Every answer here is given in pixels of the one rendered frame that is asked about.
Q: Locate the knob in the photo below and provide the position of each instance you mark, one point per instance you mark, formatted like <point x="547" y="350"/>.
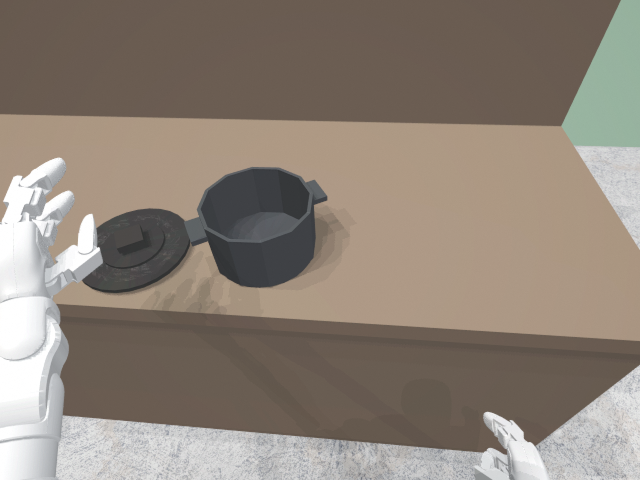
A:
<point x="129" y="238"/>

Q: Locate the table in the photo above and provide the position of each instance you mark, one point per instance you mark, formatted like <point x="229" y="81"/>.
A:
<point x="466" y="260"/>

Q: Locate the robot left hand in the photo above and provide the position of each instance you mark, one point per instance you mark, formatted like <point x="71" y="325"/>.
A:
<point x="29" y="227"/>

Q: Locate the pot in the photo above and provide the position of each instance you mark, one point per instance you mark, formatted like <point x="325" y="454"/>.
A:
<point x="260" y="225"/>

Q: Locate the left robot forearm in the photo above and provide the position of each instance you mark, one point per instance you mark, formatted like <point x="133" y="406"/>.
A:
<point x="33" y="350"/>

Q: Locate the robot right hand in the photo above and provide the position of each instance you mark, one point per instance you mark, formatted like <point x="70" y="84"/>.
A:
<point x="523" y="461"/>

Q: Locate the lid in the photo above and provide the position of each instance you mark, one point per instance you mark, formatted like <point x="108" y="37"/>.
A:
<point x="167" y="243"/>

